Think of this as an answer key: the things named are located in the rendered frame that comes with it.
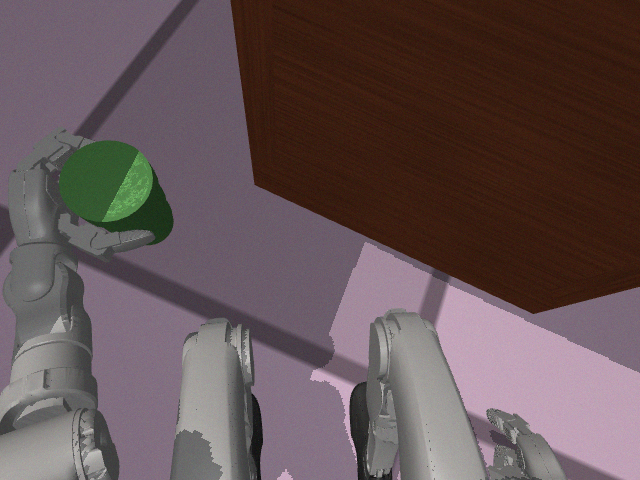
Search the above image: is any right robot foot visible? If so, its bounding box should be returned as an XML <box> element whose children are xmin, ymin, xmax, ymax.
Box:
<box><xmin>350</xmin><ymin>382</ymin><xmax>392</xmax><ymax>480</ymax></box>

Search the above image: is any cup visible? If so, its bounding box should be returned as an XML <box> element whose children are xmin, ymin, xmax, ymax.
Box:
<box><xmin>59</xmin><ymin>140</ymin><xmax>174</xmax><ymax>245</ymax></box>

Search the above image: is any left robot arm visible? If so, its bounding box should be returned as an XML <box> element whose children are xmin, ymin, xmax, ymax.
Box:
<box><xmin>0</xmin><ymin>242</ymin><xmax>119</xmax><ymax>480</ymax></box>

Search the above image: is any right robot hand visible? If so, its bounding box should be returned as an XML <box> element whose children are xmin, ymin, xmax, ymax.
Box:
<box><xmin>486</xmin><ymin>408</ymin><xmax>568</xmax><ymax>480</ymax></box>

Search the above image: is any left robot hand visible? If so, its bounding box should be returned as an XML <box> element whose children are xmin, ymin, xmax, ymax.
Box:
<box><xmin>8</xmin><ymin>127</ymin><xmax>156</xmax><ymax>263</ymax></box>

